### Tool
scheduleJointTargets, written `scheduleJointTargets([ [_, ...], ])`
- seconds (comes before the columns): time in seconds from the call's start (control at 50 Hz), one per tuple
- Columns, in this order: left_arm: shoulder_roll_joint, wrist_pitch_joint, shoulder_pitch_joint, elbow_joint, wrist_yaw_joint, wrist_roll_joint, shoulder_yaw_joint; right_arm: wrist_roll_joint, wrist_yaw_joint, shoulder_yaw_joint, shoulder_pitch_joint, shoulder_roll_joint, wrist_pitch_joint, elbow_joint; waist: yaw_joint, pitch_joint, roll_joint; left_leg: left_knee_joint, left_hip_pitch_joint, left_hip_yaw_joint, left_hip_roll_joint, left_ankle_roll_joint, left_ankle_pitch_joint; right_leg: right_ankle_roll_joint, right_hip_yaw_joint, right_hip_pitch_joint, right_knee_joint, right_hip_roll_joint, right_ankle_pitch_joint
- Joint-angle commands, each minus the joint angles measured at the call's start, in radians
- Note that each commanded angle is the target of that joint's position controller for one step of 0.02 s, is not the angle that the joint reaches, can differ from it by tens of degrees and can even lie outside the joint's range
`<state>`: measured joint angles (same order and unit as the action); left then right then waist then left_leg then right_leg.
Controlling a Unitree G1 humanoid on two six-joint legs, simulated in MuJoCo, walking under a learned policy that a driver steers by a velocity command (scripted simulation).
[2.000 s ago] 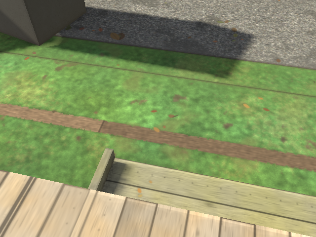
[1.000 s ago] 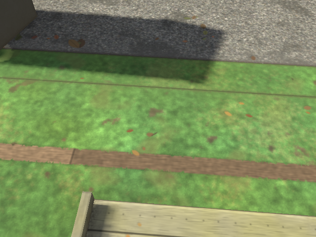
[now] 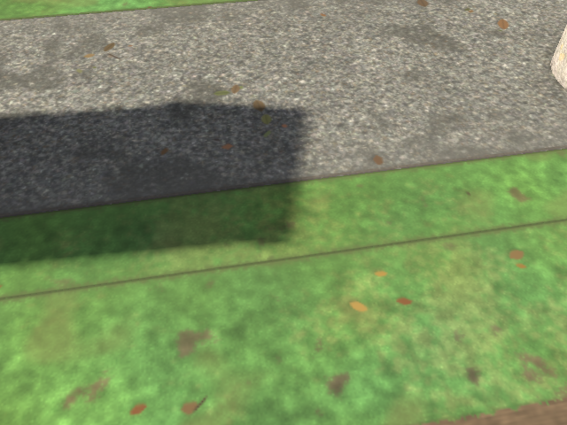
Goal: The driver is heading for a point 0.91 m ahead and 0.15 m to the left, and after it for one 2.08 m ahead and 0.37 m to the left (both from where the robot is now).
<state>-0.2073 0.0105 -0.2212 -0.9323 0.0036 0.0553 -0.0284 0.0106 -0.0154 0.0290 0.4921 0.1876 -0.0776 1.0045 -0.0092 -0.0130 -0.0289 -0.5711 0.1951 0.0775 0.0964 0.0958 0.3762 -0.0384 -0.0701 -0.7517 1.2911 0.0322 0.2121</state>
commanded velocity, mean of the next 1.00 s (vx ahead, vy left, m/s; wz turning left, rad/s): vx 0.50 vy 0.00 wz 0.30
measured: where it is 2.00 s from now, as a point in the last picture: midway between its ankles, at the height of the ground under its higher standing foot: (230, 267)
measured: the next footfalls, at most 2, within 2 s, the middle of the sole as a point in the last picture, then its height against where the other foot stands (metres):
right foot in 0.34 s outside the picture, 0.17 m lower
left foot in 0.78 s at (265, 410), level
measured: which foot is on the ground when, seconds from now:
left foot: down 0.00-0.36, up 0.38-0.76, down 0.78-1.00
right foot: up 0.00-0.32, down 0.34-0.80, up 0.82-1.00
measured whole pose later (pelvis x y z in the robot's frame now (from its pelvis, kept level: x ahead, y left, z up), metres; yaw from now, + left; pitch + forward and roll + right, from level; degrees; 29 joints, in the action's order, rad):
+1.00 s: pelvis +0.59 +0.03 -0.15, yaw +22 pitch +0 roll -1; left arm -0.23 0.04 -0.17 -0.83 0.01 0.04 -0.05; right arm 0.00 -0.01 0.06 0.28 0.25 -0.04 0.91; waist 0.00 -0.04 -0.02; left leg -0.40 0.20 -0.02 0.13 0.14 0.20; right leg 0.01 -0.02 -0.57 1.08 0.10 0.30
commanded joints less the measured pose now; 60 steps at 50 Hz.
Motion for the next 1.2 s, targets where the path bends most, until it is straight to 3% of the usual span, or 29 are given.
scheduleJointTargets([
  [0.02, -0.026, -0.006, -0.108, -0.022, 0.036, 0.011, -0.01, -0.003, 0.008, 0.04, -0.01, 0.192, -0.027, -0.045, -0.065, -0.036, 0.151, 0.218, 0.229, -0.25, -0.286, 0.138, -0.685, -0.006, 0.065, 0.22, -0.144, 0.035, -0.362],
  [0.04, -0.078, 0.012, -0.002, 0.01, 0.043, -0.011, -0.029, -0.01, 0.016, 0.026, 0.02, 0.121, -0.036, -0.017, -0.04, -0.077, 0.12, 0.156, 0.08, -0.242, -0.232, 0.115, -0.493, -0.027, 0.011, 0.023, -0.3, 0.066, -0.515],
  [0.08, -0.082, 0.046, 0.2, 0.064, 0.047, 0.004, -0.027, -0.012, 0.031, 0.013, 0.046, 0.087, -0.046, -0.021, 0.024, -0.099, 0.062, 0.114, 0.005, -0.269, -0.214, 0.108, -0.241, -0.028, 0.02, -0.033, -0.525, 0.066, -0.674],
  [0.12, -0.052, 0.048, 0.248, 0.067, 0.063, -0.007, -0.022, 0.013, 0.025, 0.01, 0.038, 0.095, -0.041, -0.028, 0.06, -0.096, 0.053, 0.097, 0.095, -0.272, -0.21, 0.117, -0.062, -0.024, 0.064, 0.11, -0.589, 0.047, -0.776],
  [0.22, -0.047, 0.054, 0.413, 0.147, 0.055, -0.027, -0.014, 0.041, 0.028, 0.01, 0.134, 0.104, -0.02, 0.002, 0.184, -0.187, 0.073, -0.049, -0.052, -0.287, -0.209, 0.118, -0.16, -0.003, 0.083, 0.085, -0.801, 0.031, -0.626],
  [0.28, -0.052, 0.058, 0.355, 0.129, 0.042, -0.035, -0.017, 0.058, 0.051, -0.003, 0.158, 0.086, 0.01, 0.034, 0.196, -0.171, 0.05, -0.211, -0.164, -0.288, -0.193, 0.105, -0.311, -0.018, 0.05, 0.199, -0.99, 0.066, -0.608],
  [0.32, -0.094, 0.06, 0.142, 0.051, 0.025, -0.029, -0.035, 0.064, 0.053, -0.003, 0.158, 0.103, 0.026, 0.05, 0.111, -0.086, 0.002, -0.473, -0.161, -0.278, -0.182, 0.112, -0.493, -0.035, 0.087, 0.425, -1.062, 0.046, -0.573],
  [0.34, -0.12, 0.064, -0.065, -0.02, 0.022, -0.012, -0.049, 0.044, 0.053, 0.001, 0.154, 0.111, 0.033, 0.055, 0.009, -0.007, -0.017, -0.728, -0.013, -0.262, -0.146, 0.107, -0.384, -0.035, 0.072, 0.715, -1.114, 0.079, -0.659],
  [0.36, -0.184, 0.065, -0.191, -0.066, 0.025, -0.003, -0.064, 0.004, 0.045, 0.014, 0.165, 0.099, 0.028, 0.067, -0.032, 0.095, -0.123, -1.006, 0.25, -0.156, -0.027, 0.065, 0.251, -0.029, 0.034, 1.03, -0.929, 0.162, -0.971],
  [0.38, -0.227, 0.072, -0.327, -0.083, 0.026, -0.006, -0.076, -0.066, 0.072, 0.016, 0.267, 0.085, 0.028, 0.063, -0.032, 0.305, -0.216, -1.35, 0.583, -0.179, -0.001, 0.027, 0.534, -0.115, -0.117, 1.462, -0.518, 0.386, -1.46],
  [0.4, -0.201, 0.065, -0.355, -0.072, 0.032, -0.036, -0.075, -0.065, 0.088, 0.016, 0.182, 0.132, 0.022, 0.026, -0.095, 0.412, -0.154, -1.407, 0.744, -0.154, -0.066, 0.025, 0.448, -0.159, -0.187, 1.511, -0.542, 0.436, -1.256],
  [0.42, -0.199, 0.067, -0.287, -0.045, 0.021, -0.025, -0.078, -0.041, 0.081, 0.014, 0.05, 0.144, 0.021, -0.021, -0.12, 0.375, -0.173, -1.305, 0.882, -0.134, -0.108, 0.021, 0.319, -0.236, -0.256, 1.423, -0.703, 0.447, -0.588],
  [0.44, -0.118, 0.06, -0.217, -0.03, 0.003, -0.011, -0.061, -0.006, 0.063, 0.022, -0.073, 0.139, 0.029, -0.034, -0.105, 0.255, -0.034, -1.229, 0.814, -0.09, -0.134, 0.007, 0.199, -0.206, -0.238, 1.153, -0.869, 0.367, -0.245],
  [0.46, -0.115, 0.074, -0.155, -0.012, -0.01, -0.007, -0.049, 0.022, 0.036, 0.03, -0.084, 0.134, 0.034, -0.048, -0.049, 0.157, -0.069, -1.059, 0.726, -0.111, -0.16, -0.007, 0.063, -0.214, -0.234, 0.932, -0.911, 0.38, -0.208],
  [0.48, -0.092, 0.087, -0.135, -0.027, -0.015, -0.014, -0.045, 0.049, 0.023, 0.035, -0.124, 0.112, 0.04, -0.048, -0.021, 0.073, -0.025, -1.002, 0.659, -0.135, -0.181, -0.016, -0.005, -0.188, -0.206, 0.763, -0.924, 0.362, -0.304],
  [0.5, -0.077, 0.1, -0.11, -0.038, -0.02, -0.026, -0.037, 0.037, 0.005, 0.027, -0.177, 0.061, 0.054, -0.073, 0.03, -0.042, 0.008, -0.771, 0.574, -0.15, -0.197, -0.047, -0.077, -0.154, -0.106, 0.546, -1.007, 0.31, -0.294],
  [0.54, -0.091, 0.119, -0.073, -0.038, -0.023, -0.03, -0.039, 0.046, -0.02, 0.018, -0.167, 0.007, 0.06, -0.084, 0.075, -0.047, -0.05, -0.593, 0.442, -0.124, -0.188, -0.069, -0.202, -0.157, -0.016, 0.439, -1.045, 0.257, -0.397],
  [0.58, -0.07, 0.128, -0.019, -0.018, -0.015, -0.04, -0.036, 0.028, -0.032, 0.012, -0.196, 0.01, 0.045, -0.111, 0.098, -0.029, -0.11, -0.349, 0.335, -0.096, -0.191, -0.041, -0.357, -0.127, 0.104, 0.416, -1.039, 0.208, -0.488],
  [0.7, -0.128, 0.093, -0.152, -0.036, -0.013, -0.039, -0.05, 0.021, -0.047, 0.014, -0.412, 0.058, 0.053, -0.193, 0.026, -0.055, -0.026, -0.133, 0.312, 0.012, -0.135, 0.04, -0.285, -0.086, 0.188, 0.657, -1.008, 0.253, -0.533],
  [0.76, -0.176, 0.071, -0.197, -0.043, -0.02, -0.019, -0.057, 0.03, -0.042, 0.036, -0.297, 0.092, 0.044, -0.168, 0.073, 0.023, -0.019, -0.048, 0.156, 0.08, -0.028, 0.092, -0.126, -0.073, 0.26, 0.757, -0.698, 0.234, -0.786],
  [0.78, -0.18, 0.063, -0.202, -0.027, -0.018, -0.021, -0.055, 0.035, -0.032, 0.055, -0.158, 0.136, 0.035, -0.129, 0.134, 0.108, 0.017, 0.018, -0.051, 0.024, -0.022, 0.126, -0.138, -0.044, 0.291, 0.665, -0.468, 0.214, -0.713],
  [0.8, -0.119, 0.062, -0.221, 0.029, -0.008, -0.038, -0.039, 0.044, -0.016, 0.088, -0.064, 0.26, 0.032, -0.128, 0.145, 0.226, 0.187, 0.098, -0.302, -0.38, -0.281, 0.225, -0.033, 0.002, 0.327, 0.395, -0.098, 0.131, -0.299],
  [0.82, -0.117, 0.068, -0.164, 0.092, 0.007, -0.04, -0.044, 0.009, -0.015, 0.098, -0.073, 0.319, 0.05, -0.141, 0.117, 0.3, 0.286, 0.304, -0.469, -0.895, -0.461, 0.335, -0.046, 0.039, 0.163, 0.08, 0.148, -0.078, 0.328],
  [0.84, -0.157, 0.07, -0.047, 0.116, 0.01, -0.029, -0.048, 0.005, -0.005, 0.094, -0.099, 0.303, 0.062, -0.138, 0.126, 0.175, 0.133, 0.303, -0.43, -0.766, -0.432, 0.298, -0.038, 0.023, 0.054, -0.056, 0.153, -0.008, 0.255],
  [0.88, -0.12, 0.08, -0.051, 0.105, 0.004, -0.034, -0.039, 0.004, 0.011, 0.074, -0.192, 0.221, 0.056, -0.136, 0.041, -0.017, 0.037, 0.304, -0.158, -0.523, -0.345, 0.211, -0.254, 0.015, 0.047, 0.02, -0.039, 0.07, 0.142],
  [0.92, -0.11, 0.045, -0.096, 0.093, 0.001, -0.01, -0.037, -0.003, 0.014, 0.06, -0.244, 0.183, 0.039, -0.15, -0.018, -0.014, 0.058, 0.319, -0.033, -0.402, -0.267, 0.177, -0.443, 0.033, 0.046, 0.159, -0.13, 0.084, 0.121],
  [0.98, -0.104, 0.019, -0.055, 0.114, 0.007, -0.01, -0.04, -0.017, 0.01, 0.068, -0.201, 0.211, 0.016, -0.143, -0.025, 0.012, 0.055, 0.335, -0.027, -0.345, -0.224, 0.182, -0.567, 0.063, 0.066, 0.168, -0.22, 0.065, 0.056],
  [1.06, -0.107, 0.018, 0.122, 0.177, 0.011, -0.013, -0.042, -0.016, 0.017, 0.074, -0.112, 0.221, 0.019, -0.135, 0.032, -0.025, 0.076, 0.358, -0.083, -0.373, -0.212, 0.162, -0.495, 0.098, 0.068, 0.065, -0.379, 0.058, -0.078],
  [1.2, -0.09, 0.037, 0.297, 0.239, 0.031, -0.021, -0.022, 0.0, 0.024, 0.062, 0.003, 0.189, 0.011, -0.111, 0.11, -0.05, 0.098, 0.328, -0.231, -0.361, -0.23, 0.128, -0.617, 0.054, 0.094, 0.074, -0.64, 0.017, -0.198],
])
